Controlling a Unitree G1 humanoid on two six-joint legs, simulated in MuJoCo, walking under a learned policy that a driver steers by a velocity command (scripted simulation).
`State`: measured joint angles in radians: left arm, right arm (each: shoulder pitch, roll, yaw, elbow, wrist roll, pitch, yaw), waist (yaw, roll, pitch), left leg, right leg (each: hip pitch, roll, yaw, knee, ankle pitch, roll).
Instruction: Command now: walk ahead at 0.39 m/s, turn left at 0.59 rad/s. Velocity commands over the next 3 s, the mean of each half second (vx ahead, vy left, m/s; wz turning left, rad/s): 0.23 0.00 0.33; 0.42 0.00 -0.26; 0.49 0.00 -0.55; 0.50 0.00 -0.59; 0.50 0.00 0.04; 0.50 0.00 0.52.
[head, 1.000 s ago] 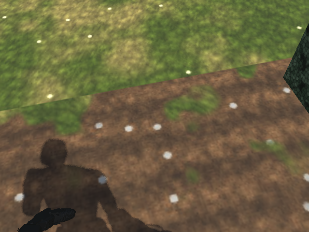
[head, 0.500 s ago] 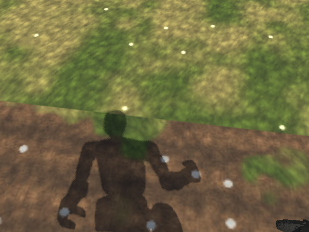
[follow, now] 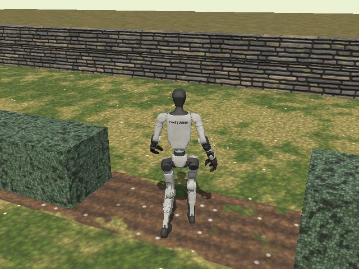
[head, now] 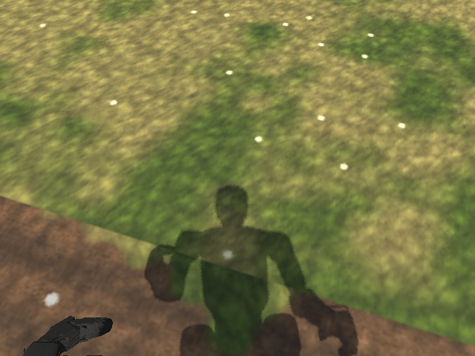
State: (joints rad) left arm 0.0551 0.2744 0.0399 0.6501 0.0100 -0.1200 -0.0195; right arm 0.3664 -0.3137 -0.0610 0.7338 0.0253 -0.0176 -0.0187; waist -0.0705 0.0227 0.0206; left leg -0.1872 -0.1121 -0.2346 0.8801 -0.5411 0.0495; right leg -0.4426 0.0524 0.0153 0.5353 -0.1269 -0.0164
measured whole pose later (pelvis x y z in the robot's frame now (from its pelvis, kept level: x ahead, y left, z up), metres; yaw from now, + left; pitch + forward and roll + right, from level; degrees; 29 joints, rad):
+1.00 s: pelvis +0.35 -0.02 +0.01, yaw -3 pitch +2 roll +2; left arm 0.23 0.30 0.05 0.76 -0.02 -0.06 -0.03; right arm 0.26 -0.31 -0.06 0.75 0.00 -0.09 0.00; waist 0.00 0.02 0.01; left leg -0.41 0.03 -0.01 1.09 -0.39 -0.01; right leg -0.34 0.04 0.01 0.53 -0.23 -0.07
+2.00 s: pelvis +0.86 -0.19 +0.01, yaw -39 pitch +1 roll +1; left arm 0.19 0.30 0.07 0.61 -0.02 -0.03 -0.04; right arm 0.22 -0.31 -0.05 0.79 0.02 -0.10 0.01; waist -0.02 0.01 0.08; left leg -0.36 0.06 -0.02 1.20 -0.41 0.00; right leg -0.40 0.07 -0.01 0.56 -0.18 -0.09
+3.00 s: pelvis +1.37 -0.49 +0.01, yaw -16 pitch +2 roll -1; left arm 0.11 0.27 0.05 0.65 0.00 -0.11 -0.01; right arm 0.36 -0.31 -0.05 0.75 0.03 -0.02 -0.01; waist -0.05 0.03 0.01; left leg -0.29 -0.08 -0.16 1.08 -0.47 0.03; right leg -0.38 0.05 0.00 0.51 -0.16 -0.02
